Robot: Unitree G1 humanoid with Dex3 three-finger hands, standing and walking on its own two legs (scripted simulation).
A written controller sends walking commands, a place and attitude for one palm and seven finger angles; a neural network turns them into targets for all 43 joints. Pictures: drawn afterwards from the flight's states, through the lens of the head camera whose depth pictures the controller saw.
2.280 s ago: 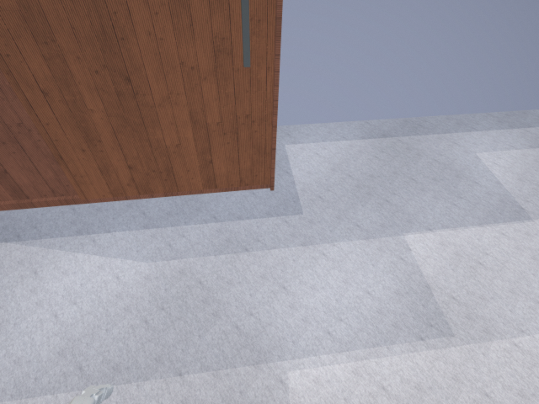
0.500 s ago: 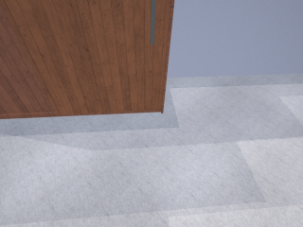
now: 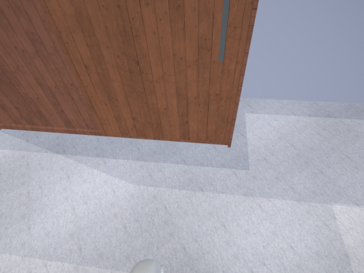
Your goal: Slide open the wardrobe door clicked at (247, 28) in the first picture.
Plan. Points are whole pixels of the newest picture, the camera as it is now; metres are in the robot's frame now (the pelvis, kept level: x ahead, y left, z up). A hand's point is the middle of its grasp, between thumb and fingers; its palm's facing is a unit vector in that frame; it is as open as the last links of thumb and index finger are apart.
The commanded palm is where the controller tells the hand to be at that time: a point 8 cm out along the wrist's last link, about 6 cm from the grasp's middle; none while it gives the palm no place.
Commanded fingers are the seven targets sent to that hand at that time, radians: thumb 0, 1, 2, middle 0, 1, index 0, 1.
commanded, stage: walk to a spot facing it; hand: right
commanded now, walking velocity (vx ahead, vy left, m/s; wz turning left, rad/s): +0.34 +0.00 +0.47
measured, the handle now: (224, 24) +1.03 -0.14 +0.08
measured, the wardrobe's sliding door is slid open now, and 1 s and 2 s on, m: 0.00 0.00 0.00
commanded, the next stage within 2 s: turn to face it in 0.32 s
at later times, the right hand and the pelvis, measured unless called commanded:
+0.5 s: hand (239, 214) +0.32 -0.14 -0.18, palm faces -0.20 +0.96 -0.21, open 7.2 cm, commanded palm none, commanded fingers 0.00 -0.90 -0.90 0.20 0.30 0.20 0.30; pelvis +0.21 +0.03 -0.01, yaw +12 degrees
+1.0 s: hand (251, 203) +0.35 -0.18 -0.18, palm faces -0.02 +0.98 -0.20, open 7.4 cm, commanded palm none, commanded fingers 0.00 -0.90 -0.90 0.20 0.30 0.20 0.30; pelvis +0.30 +0.00 +0.00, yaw +5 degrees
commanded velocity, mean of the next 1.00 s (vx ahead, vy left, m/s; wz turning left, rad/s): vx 0.11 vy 0.00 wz -0.06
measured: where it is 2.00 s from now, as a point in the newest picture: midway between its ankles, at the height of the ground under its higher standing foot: (189, 229)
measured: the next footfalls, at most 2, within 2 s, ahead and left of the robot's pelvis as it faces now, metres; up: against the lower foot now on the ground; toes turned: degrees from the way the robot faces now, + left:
left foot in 0.26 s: +0.27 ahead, +0.13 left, +0.00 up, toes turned +14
right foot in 0.64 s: +0.40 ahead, -0.08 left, +0.00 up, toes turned +3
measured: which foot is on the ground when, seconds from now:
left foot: up 0.00-0.24, down 0.26-0.66, up 0.68-1.00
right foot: down 0.00-0.26, up 0.28-0.62, down 0.64-1.00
